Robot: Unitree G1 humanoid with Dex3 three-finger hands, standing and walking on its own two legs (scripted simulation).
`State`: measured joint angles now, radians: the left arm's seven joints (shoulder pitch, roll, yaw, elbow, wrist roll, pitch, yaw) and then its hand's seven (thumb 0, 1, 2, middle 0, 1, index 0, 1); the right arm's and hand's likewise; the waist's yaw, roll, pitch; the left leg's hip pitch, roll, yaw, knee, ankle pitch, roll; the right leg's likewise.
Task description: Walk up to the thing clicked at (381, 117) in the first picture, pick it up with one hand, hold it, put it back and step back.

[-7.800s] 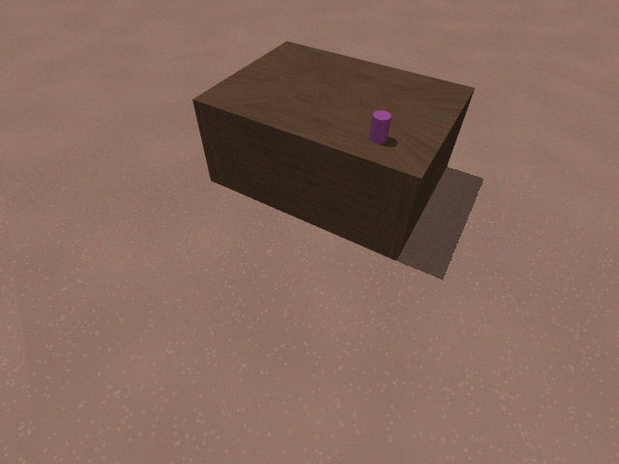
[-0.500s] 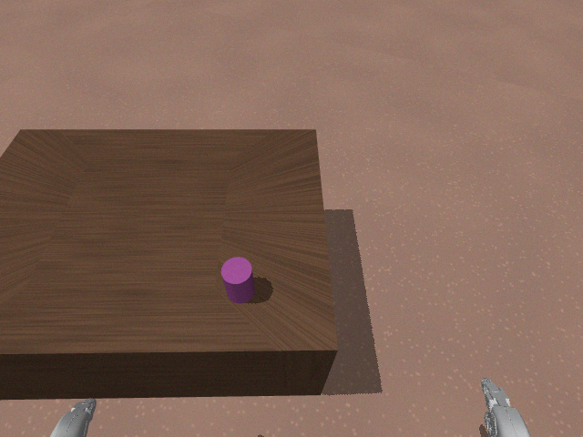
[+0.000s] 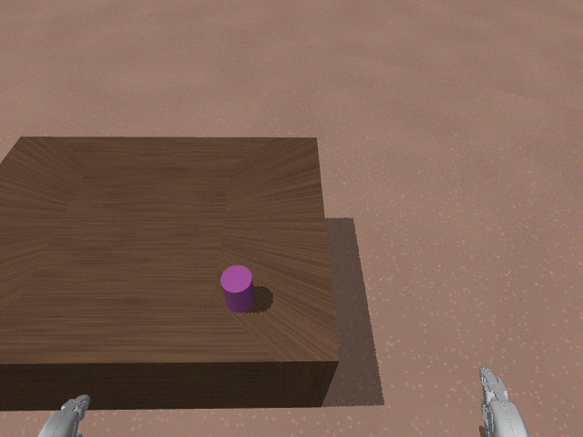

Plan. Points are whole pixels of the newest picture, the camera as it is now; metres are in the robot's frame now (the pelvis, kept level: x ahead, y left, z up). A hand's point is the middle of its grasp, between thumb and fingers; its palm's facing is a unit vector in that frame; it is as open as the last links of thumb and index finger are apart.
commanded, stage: go down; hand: left
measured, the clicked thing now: (238, 289) +0.47 +0.11 -0.25
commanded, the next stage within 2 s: none
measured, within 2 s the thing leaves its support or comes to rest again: neither
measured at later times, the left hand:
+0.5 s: hand out of the picture +0.15 +0.26 -0.10, palm faces +0.08 -0.95 -0.29, open 17.5 cm
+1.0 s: hand (96, 337) +0.28 +0.28 -0.04, palm faces +0.08 -0.98 -0.19, open 17.6 cm
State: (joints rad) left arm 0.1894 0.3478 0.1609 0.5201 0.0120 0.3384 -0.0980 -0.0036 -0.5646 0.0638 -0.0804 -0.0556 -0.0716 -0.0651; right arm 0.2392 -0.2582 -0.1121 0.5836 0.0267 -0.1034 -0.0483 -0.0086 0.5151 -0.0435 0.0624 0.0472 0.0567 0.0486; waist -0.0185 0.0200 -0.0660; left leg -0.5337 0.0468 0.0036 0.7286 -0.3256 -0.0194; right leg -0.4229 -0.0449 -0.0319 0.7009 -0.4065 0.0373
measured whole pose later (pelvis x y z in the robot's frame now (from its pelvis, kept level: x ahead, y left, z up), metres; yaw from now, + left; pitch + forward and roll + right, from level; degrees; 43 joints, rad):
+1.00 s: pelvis -0.02 +0.00 -0.02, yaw +0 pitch +9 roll -1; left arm -0.13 0.49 0.29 0.56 -0.07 0.31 -0.26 -0.01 -0.59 0.12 -0.06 -0.06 -0.04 -0.08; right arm 0.38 -0.24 -0.04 0.32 0.04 -0.13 -0.10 -0.01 0.52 -0.05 0.06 0.05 0.06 0.05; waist -0.05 0.01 -0.12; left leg -0.67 0.06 -0.01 0.89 -0.38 -0.02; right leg -0.56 -0.04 -0.03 0.86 -0.46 0.04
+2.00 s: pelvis -0.01 +0.01 -0.02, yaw -2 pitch +14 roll -2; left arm -0.53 0.64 0.43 1.01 -0.12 -0.12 -0.44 -0.01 -0.56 0.05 -0.07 -0.06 -0.07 -0.06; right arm 0.30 -0.25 -0.02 0.38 0.03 -0.11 -0.04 -0.01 0.49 -0.06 0.06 0.05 0.06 0.05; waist -0.10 -0.01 -0.12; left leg -0.76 0.08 0.01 0.90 -0.39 -0.01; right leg -0.64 -0.02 -0.01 0.84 -0.44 0.05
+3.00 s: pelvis -0.01 +0.01 -0.03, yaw -3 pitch +17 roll -3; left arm -0.69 0.71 0.48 1.10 -0.13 -0.21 -0.48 -0.01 -0.38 0.09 -0.05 -0.07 -0.05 -0.07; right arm 0.32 -0.25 0.01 0.27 0.01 -0.11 -0.04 -0.01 0.52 -0.05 0.06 0.05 0.06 0.05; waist -0.15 0.00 -0.13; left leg -0.87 0.09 0.00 0.98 -0.41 -0.01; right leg -0.75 -0.01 -0.01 0.90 -0.46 0.05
